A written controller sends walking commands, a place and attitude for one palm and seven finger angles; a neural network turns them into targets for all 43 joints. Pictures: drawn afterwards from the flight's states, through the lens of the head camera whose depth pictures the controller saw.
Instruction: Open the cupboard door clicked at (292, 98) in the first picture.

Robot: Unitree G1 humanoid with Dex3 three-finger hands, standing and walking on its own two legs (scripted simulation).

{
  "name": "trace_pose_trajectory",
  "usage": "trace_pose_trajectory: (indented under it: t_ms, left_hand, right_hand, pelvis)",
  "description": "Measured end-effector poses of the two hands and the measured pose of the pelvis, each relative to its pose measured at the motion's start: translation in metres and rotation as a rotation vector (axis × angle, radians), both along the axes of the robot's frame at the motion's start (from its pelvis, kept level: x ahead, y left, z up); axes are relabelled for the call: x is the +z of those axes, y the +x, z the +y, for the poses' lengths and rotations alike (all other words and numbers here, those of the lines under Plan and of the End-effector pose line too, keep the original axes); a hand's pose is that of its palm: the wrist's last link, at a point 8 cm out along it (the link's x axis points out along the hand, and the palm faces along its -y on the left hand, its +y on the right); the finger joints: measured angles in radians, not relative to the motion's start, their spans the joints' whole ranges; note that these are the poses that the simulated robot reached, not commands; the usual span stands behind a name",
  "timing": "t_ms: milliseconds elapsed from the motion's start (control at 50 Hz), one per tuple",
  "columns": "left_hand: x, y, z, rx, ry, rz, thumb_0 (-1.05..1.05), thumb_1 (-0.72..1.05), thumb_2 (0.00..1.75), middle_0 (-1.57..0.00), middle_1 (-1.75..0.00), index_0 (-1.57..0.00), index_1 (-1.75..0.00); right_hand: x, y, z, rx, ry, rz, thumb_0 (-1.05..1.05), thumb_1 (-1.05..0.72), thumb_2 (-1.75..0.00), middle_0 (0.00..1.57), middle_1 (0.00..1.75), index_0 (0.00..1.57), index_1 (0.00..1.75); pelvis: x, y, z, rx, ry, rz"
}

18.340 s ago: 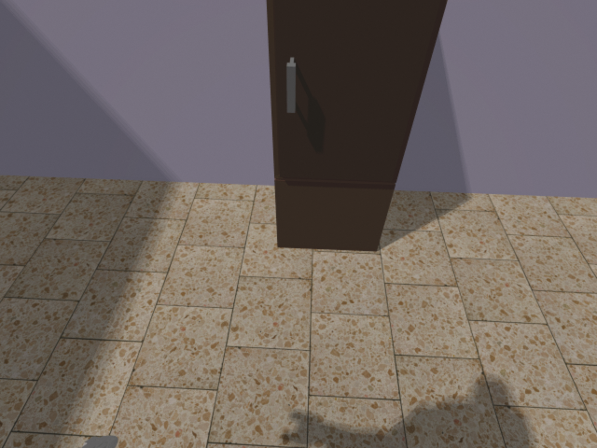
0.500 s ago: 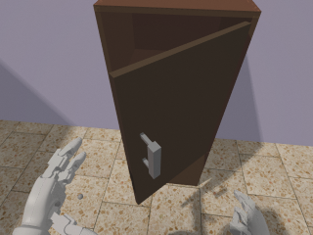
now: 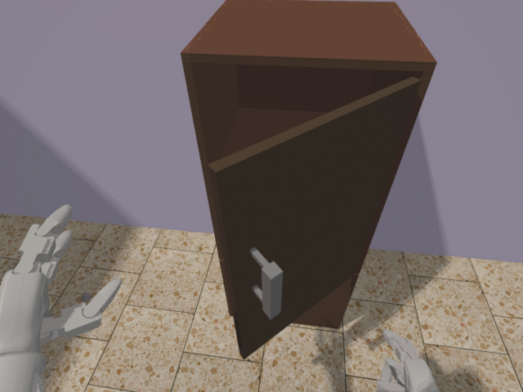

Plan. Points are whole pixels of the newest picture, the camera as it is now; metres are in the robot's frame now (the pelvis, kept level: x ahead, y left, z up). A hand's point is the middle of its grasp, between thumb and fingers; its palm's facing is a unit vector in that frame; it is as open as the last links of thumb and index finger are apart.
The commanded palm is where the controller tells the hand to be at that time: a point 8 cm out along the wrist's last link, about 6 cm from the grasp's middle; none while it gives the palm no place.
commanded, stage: draw the hand back to the body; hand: left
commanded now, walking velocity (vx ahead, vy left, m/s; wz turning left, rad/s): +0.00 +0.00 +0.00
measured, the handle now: (264, 283) +0.30 +0.04 +0.01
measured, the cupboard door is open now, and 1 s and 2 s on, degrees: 44 44 44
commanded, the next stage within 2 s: step back with the hand held close in 0.54 s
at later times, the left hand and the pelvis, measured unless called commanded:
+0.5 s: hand (76, 280) +0.19 +0.24 +0.16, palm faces +0.43 -0.81 -0.39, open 7.5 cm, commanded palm +0.14 +0.28 +0.18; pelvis +0.00 -0.02 +0.01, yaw +0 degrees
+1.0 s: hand (80, 290) +0.18 +0.23 +0.16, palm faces +0.33 -0.80 -0.50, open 7.4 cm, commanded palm +0.12 +0.28 +0.18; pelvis -0.03 -0.02 +0.01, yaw -2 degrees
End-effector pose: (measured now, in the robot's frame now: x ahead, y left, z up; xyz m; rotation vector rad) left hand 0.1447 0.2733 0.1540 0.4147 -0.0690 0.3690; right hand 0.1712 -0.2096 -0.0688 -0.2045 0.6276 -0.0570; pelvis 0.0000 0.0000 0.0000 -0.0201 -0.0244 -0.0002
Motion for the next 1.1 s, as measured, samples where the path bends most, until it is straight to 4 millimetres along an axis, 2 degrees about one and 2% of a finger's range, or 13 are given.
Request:
trace_pose_trajectory:
  t_ms: [220, 320, 440, 680, 760, 940, 1100]
  left_hand:
    - [0.031, 0.003, 0.019, 0.073, 0.059, -0.101, 0.0, 0.7, 0.82, -0.2, -0.3, -0.2, -0.3]
    - [0.029, 0.004, 0.013, 0.073, 0.043, -0.093, 0.01, 0.81, 0.87, -0.2, -0.3, -0.2, -0.3]
    - [0.024, 0.004, 0.003, 0.053, 0.033, -0.063, 0.01, 0.87, 0.89, -0.21, -0.3, -0.2, -0.3]
    - [0.029, 0.0, -0.005, 0.063, 0.051, -0.074, 0.01, 0.89, 0.9, -0.21, -0.3, -0.21, -0.3]
    - [0.034, 0.002, -0.002, 0.058, 0.095, -0.085, 0.01, 0.89, 0.9, -0.21, -0.3, -0.21, -0.3]
    - [0.024, 0.005, -0.005, -0.025, 0.132, -0.014, 0.01, 0.89, 0.9, -0.21, -0.3, -0.21, -0.3]
    - [0.027, -0.015, 0.005, -0.061, 0.166, -0.049, 0.01, 0.89, 0.9, -0.21, -0.3, -0.21, -0.31]
  right_hand:
    - [0.007, 0.009, -0.012, 0.0, -0.015, 0.002, 0.01, -0.9, -0.9, 0.21, 0.3, 0.21, 0.3]
    - [0.006, 0.008, -0.018, -0.004, -0.009, 0.014, 0.01, -0.9, -0.9, 0.21, 0.3, 0.21, 0.3]
    - [0.003, 0.004, -0.024, -0.013, -0.009, 0.029, 0.01, -0.9, -0.9, 0.21, 0.3, 0.21, 0.3]
    - [-0.001, 0.0, -0.033, -0.02, 0.006, 0.034, 0.01, -0.9, -0.9, 0.21, 0.3, 0.21, 0.3]
    - [0.0, -0.003, -0.039, -0.034, 0.004, 0.047, 0.01, -0.9, -0.9, 0.21, 0.3, 0.21, 0.3]
    - [0.003, -0.026, -0.06, -0.137, -0.038, 0.096, 0.01, -0.9, -0.9, 0.21, 0.3, 0.21, 0.3]
    - [0.009, -0.06, -0.059, -0.178, -0.073, 0.116, 0.01, -0.9, -0.9, 0.21, 0.3, 0.2, 0.3]
  pelvis:
    - [0.007, 0.001, -0.006, -0.004, 0.005, -0.025]
    - [0.008, 0.0, -0.009, -0.005, 0.008, -0.027]
    - [0.009, 0.0, -0.015, -0.006, 0.01, -0.031]
    - [0.01, -0.002, -0.025, -0.006, 0.012, -0.043]
    - [0.01, -0.005, -0.027, -0.008, 0.003, -0.019]
    - [0.01, -0.019, -0.02, -0.028, 0.007, 0.021]
    - [0.007, -0.043, -0.012, -0.031, 0.003, 0.026]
